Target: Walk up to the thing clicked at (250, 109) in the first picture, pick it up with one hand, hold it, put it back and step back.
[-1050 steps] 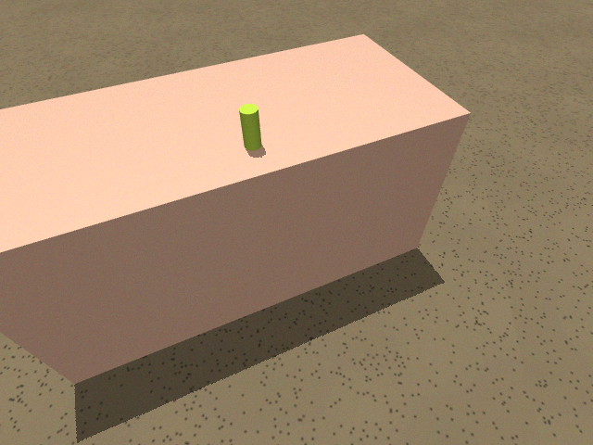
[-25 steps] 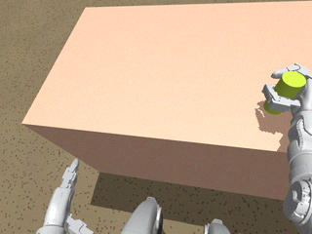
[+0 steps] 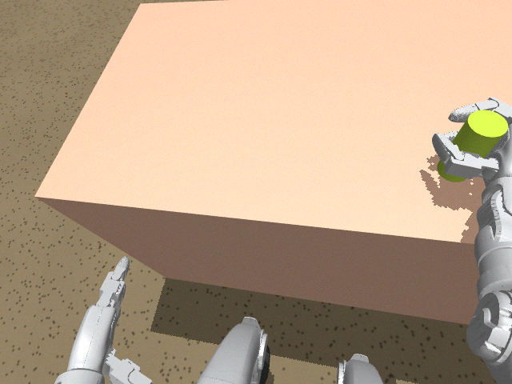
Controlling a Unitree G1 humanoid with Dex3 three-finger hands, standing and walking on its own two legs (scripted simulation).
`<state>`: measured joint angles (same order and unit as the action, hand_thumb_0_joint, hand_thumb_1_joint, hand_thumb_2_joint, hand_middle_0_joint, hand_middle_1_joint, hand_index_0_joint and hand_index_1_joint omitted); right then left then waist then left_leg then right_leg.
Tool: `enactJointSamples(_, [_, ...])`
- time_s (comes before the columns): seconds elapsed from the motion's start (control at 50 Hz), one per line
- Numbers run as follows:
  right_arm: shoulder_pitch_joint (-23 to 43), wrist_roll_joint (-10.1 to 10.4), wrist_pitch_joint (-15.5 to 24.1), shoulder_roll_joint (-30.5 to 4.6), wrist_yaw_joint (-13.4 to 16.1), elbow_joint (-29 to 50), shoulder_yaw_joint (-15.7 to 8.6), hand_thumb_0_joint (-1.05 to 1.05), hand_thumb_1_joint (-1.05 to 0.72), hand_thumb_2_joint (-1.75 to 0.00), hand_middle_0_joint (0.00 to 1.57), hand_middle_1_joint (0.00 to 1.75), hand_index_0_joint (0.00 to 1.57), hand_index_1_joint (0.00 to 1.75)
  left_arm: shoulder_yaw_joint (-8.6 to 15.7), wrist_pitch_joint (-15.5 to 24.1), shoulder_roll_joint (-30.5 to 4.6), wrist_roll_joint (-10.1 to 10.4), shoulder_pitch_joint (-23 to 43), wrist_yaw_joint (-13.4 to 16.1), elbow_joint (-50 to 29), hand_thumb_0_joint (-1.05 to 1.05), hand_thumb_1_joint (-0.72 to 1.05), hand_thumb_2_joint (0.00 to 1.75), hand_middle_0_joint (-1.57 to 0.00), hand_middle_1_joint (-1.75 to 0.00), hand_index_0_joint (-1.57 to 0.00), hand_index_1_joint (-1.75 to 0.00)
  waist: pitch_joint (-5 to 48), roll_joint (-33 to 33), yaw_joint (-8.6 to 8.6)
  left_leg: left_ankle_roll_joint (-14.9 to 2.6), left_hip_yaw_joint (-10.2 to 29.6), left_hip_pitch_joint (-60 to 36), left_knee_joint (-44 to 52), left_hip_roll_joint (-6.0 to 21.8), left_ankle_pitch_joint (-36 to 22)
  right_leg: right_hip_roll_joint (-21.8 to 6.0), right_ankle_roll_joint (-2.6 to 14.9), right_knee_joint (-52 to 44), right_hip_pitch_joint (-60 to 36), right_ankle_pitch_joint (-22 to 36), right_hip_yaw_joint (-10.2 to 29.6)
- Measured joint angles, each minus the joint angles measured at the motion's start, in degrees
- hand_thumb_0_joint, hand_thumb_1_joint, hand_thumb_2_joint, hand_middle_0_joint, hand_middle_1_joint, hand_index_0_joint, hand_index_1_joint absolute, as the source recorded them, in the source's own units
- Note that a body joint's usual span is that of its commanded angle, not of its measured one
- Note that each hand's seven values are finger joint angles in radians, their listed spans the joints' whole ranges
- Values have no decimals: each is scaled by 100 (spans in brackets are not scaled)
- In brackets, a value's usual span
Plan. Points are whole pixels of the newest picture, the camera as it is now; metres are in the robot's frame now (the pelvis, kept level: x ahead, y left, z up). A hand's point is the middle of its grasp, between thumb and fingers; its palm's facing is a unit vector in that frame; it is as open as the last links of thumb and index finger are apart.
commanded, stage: open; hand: right
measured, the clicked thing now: (468, 148) +0.50 -0.20 +0.03
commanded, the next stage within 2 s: withdraw in 0.38 s
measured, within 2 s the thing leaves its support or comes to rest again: neither
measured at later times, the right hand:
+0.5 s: hand (460, 145) +0.50 -0.19 +0.04, palm faces +0.10 +0.99 +0.03, open 12.3 cm
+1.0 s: hand out of the picture +0.50 -0.27 +0.17, palm faces +0.16 +0.99 -0.04, open 16.8 cm
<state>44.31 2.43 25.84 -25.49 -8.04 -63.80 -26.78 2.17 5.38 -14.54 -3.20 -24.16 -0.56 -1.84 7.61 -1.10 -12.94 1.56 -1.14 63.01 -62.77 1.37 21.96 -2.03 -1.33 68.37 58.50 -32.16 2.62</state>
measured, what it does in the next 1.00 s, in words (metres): stands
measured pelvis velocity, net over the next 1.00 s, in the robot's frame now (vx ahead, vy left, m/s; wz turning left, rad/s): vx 0.02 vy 0.00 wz -0.01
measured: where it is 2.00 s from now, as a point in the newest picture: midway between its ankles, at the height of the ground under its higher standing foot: outside the picture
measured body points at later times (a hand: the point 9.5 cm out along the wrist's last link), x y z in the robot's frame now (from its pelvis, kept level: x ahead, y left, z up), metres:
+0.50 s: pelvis +0.00 +0.00 +0.00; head +0.13 -0.04 +0.43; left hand +0.15 +0.26 +0.01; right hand +0.48 -0.24 +0.04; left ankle +0.07 +0.14 -0.64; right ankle +0.00 -0.13 -0.64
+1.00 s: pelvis +0.02 +0.00 +0.04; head +0.10 -0.02 +0.48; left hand +0.16 +0.26 +0.01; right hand +0.49 -0.32 +0.18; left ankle +0.07 +0.14 -0.64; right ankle +0.00 -0.13 -0.64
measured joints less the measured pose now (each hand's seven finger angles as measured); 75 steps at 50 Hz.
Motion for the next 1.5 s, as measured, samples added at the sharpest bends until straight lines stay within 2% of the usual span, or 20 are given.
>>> enactJointSamples(0.12, [-8, -9, -45, 3, -7, 24, 24, 0, 0, -78, 103, 93, 104, 95, -3, 3, 4, 8, -6, 9, -16, -2, -51, 4, -6, -5, -7, -4, 4, 2, 6, 3, 8, 2, 0, -5, -6, -4, 2, 7, 1, -1, -7])
enactJointSamples(0.24, [-26, -6, -61, 19, 7, 39, 2, 0, 11, -58, 99, 80, 99, 80, 0, 13, 17, 8, 2, 17, -17, -2, -52, 5, -6, -5, -6, -4, -1, 2, -11, 10, 10, 11, -9, -6, -5, -3, 11, 26, 14, -9, -8])
enactJointSamples(0.44, [-52, -13, -69, 50, 42, 101, 15, 0, 28, -38, 75, 57, 75, 58, 5, 9, 28, -4, -12, 20, 3, -2, -53, 6, -6, -5, -6, -5, 8, -4, -8, 16, 22, 8, -3, -6, 1, -2, 15, 21, 8, -18, -20])
enactJointSamples(0.52, [-36, -22, -59, 56, 62, 62, 30, 0, 31, -34, 65, 50, 65, 51, 7, -8, 29, -2, -7, 12, 11, -2, -53, 6, -6, -5, -5, -5, 12, -3, 9, 20, 22, -10, 8, -6, 4, -2, 20, 11, -9, -21, -20])
enactJointSamples(0.66, [-132, -42, -168, -68, 36, 277, -117, -1, 30, -34, 48, 42, 48, 43, 84, -67, -43, 64, -27, 37, -155, -2, -51, 4, -6, -5, -6, -4, -47, -18, -7, 18, 23, -225, 150, -21, -21, -18, 15, -138, -228, 7, -29])
enactJointSamples(0.76, [-38, -2, -371, -292, -65, 321, -227, -1, 30, -30, 38, 35, 38, 35, 95, -72, -73, 124, -49, 100, 161, -1, -50, 3, -6, -5, -6, -4, -19, -26, 78, 8, 8, -528, 402, -26, -79, -26, 8, -400, -524, 82, -26])
enactJointSamples(0.84, [109, 41, -644, -606, -238, 345, -304, -1, 34, -23, 29, 26, 29, 27, -50, -158, -34, 180, 45, 152, 545, -1, -50, 3, -6, -5, -6, -4, -16, 12, 173, 7, 7, -819, 634, -28, -139, -29, 7, -643, -813, 156, -36])
enactJointSamples(0.98, [510, 255, -1127, -1076, -729, -156, -146, -1, 45, -11, 15, 12, 14, 13, -211, -69, -57, 329, 216, 226, 1182, -2, -52, 3, -6, -4, -6, -4, 10, 134, 364, 26, -12, -1360, 1101, 25, -272, 21, 35, -1144, -1335, 341, -35])
enactJointSamples(1.0, [547, 120, -1189, -1135, -737, -215, -103, -1, 46, -10, 13, 11, 13, 12, -243, -81, -53, 346, 251, 232, 1227, -2, -52, 4, -6, -4, -6, -4, -9, 130, 399, 29, 3, -1427, 1158, 23, -294, 20, 37, -1211, -1411, 365, -52])
enactJointSamples(1.02, [565, -13, -1295, -1210, -677, -271, -25, -1, 46, -9, 12, 10, 12, 11, -267, -105, -42, 360, 287, 228, 1255, -2, -52, 4, -6, -5, -6, -4, -41, 127, 434, 31, 22, -1506, 1225, 19, -321, 18, 38, -1289, -1502, 393, -75])
enactJointSamples(1.1, [576, -316, -1693, -1350, -333, -478, 363, -1, 48, -6, 9, 8, 9, 8, -320, -132, 16, 409, 277, 143, 1321, -2, -52, 4, -6, -5, -6, -5, -128, 122, 572, 41, 57, -1755, 1503, 35, -428, 37, 53, -1612, -1773, 524, -121])
enactJointSamples(1.18, [344, -604, -2027, -1486, 7, -375, 216, -1, 51, -5, 8, 6, 8, 7, -349, -253, 26, 440, 233, 58, 1418, -1, -52, 5, -6, -5, -6, -5, -220, 94, 626, 40, 80, -1963, 1755, 30, -521, 33, 50, -1890, -1999, 627, -155])
enactJointSamples(1.24, [174, -670, -2140, -1619, 276, -315, 81, -1, 54, -4, 7, 6, 7, 6, -279, -328, -47, 482, 184, 62, 1489, -1, -52, 5, -6, -5, -6, -5, -259, 67, 672, 36, 81, -2142, 1924, 25, -563, 27, 45, -2065, -2180, 674, -165])
enactJointSamples(1.28, [41, -674, -2178, -1674, 446, -245, -17, -1, 55, -4, 7, 6, 7, 6, -227, -378, -109, 511, 165, 85, 1546, -2, -52, 6, -6, -4, -5, -5, -239, 52, 718, 34, 78, -2265, 2034, 18, -584, 20, 42, -2173, -2300, 695, -167])
enactJointSamples(1.36, [-378, -559, -2234, -1640, 659, -109, 160, -1, 57, -4, 6, 6, 6, 6, -135, -374, -185, 540, 197, 115, 1707, -2, -53, 7, -6, -4, -5, -4, -164, 73, 843, 35, 52, -2534, 2248, 8, -614, 6, 40, -2359, -2546, 721, -152])
enactJointSamples(1.42, [-1007, -459, -2372, -1334, 690, 503, 302, -1, 58, -4, 6, 5, 6, 6, -124, -340, -165, 547, 228, 85, 1777, -2, -54, 7, -5, -4, -4, -4, -98, 127, 965, 35, 29, -2749, 2389, 2, -627, -2, 46, -2474, -2740, 727, -137])
enactJointSamples(1.5, [-2282, -238, -2567, -728, 715, 1896, 550, -1, 57, -5, 6, 5, 6, 6, -62, -332, -94, 593, 211, 50, 1818, -1, -54, 8, -5, -4, -4, -4, -47, 238, 1122, 41, 20, -3103, 2549, 6, -612, 0, 61, -2643, -3092, 721, -138])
